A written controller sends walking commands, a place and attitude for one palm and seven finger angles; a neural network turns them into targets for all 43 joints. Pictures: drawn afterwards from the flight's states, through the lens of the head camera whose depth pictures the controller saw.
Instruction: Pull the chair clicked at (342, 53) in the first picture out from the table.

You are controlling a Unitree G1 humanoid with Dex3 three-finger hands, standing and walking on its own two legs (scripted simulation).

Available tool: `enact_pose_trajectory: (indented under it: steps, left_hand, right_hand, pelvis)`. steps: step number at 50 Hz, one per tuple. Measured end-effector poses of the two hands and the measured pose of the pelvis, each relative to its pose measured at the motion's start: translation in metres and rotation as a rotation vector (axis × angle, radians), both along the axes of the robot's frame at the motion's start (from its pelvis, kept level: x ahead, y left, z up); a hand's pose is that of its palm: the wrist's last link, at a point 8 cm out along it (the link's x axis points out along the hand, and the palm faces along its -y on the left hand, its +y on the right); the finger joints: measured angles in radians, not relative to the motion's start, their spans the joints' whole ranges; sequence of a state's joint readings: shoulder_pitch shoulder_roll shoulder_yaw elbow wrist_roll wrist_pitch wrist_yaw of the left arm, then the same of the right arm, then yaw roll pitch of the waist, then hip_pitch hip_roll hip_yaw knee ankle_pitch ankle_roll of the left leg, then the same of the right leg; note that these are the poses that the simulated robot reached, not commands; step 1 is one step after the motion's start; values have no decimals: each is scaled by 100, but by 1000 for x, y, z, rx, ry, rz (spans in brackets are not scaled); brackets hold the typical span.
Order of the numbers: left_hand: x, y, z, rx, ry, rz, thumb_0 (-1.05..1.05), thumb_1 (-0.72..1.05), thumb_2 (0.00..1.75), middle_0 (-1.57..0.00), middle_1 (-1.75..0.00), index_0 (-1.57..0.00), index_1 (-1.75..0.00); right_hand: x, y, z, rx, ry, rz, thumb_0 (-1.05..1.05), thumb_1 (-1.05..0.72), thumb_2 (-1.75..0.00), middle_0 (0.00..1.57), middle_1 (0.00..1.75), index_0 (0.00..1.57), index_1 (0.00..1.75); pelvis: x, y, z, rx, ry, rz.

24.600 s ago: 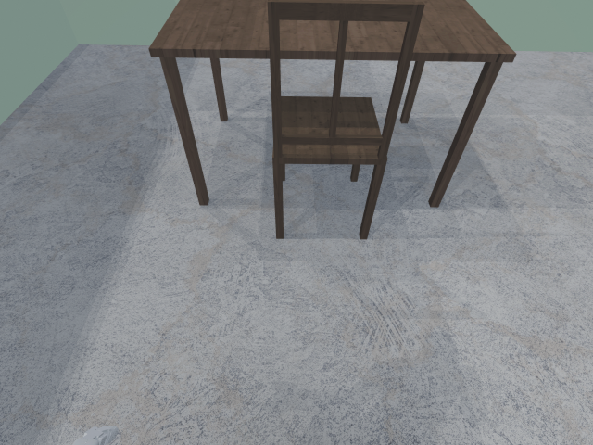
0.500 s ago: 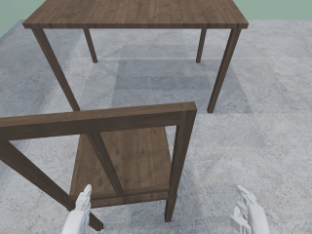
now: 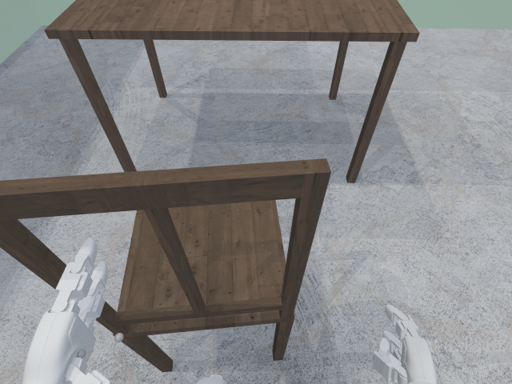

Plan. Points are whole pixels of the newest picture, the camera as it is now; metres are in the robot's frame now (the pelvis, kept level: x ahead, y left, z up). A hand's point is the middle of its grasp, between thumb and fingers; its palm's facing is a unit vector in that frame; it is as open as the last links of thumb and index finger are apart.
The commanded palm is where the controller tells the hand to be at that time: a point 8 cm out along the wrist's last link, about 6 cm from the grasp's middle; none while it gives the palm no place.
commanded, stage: draw the hand back to the body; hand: left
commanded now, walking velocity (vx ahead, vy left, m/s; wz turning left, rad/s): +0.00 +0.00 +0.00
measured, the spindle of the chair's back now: (183, 270) +0.29 +0.14 +0.01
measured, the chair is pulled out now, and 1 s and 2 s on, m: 0.63 0.63 0.63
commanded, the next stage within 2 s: step back with the hand held close in 1.12 s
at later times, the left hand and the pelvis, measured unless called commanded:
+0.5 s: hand (60, 308) +0.18 +0.23 +0.14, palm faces +0.27 -0.87 -0.41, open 12.9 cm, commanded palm +0.15 +0.28 +0.20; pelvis +0.03 +0.00 +0.05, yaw +0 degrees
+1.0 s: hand (45, 297) +0.19 +0.24 +0.15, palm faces +0.33 -0.81 -0.49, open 7.4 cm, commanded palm +0.16 +0.28 +0.24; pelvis +0.02 -0.02 +0.06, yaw +0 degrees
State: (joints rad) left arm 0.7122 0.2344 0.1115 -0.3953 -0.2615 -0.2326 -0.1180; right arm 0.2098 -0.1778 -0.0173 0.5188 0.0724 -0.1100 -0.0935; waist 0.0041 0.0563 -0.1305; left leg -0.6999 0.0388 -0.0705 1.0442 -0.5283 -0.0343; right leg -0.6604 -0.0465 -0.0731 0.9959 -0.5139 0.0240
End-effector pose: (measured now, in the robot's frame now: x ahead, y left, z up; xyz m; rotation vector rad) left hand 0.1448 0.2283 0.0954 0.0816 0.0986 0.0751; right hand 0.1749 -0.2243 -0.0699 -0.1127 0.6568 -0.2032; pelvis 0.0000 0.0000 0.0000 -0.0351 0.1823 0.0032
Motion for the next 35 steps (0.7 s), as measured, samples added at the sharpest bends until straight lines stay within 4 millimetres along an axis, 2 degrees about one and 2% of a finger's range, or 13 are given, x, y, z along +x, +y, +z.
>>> enact_pose_trajectory:
  steps: [3,7,12,17,26,35]
  left_hand:
    - [2,6,15,11,-40,11,-1,-52,22,-1,-1,-1,-1]
    - [3,12,30,179,39,77,-1,-44,26,-2,-2,-2,-3]
    - [0,24,44,273,111,171,-1,-30,33,-4,-5,-4,-6]
    - [0,28,52,290,140,197,-1,-13,41,-12,-11,-6,-9]
    - [6,38,76,336,104,248,0,19,56,-28,-23,-11,-16]
    - [9,44,82,365,141,295,0,51,72,-34,-31,-20,-22]
  right_hand:
    - [2,0,8,-8,-18,8,2,-91,-90,21,30,20,30]
    - [7,1,22,-31,-13,18,2,-91,-90,20,30,20,30]
    - [16,5,39,-37,-18,30,2,-91,-90,20,30,20,30]
    - [26,11,49,-39,-28,67,2,-91,-90,20,30,20,30]
    - [40,16,56,-32,-41,134,2,-91,-90,21,30,20,30]
    - [43,9,54,-22,-44,166,2,-91,-90,21,30,20,30]
  pelvis:
    - [3,1,6,-2,-15,5]
    - [8,2,19,3,-60,1]
    - [14,4,34,9,-118,-1]
    - [19,4,45,14,-161,1]
    - [26,-2,55,21,-209,4]
    - [27,-11,59,29,-236,3]
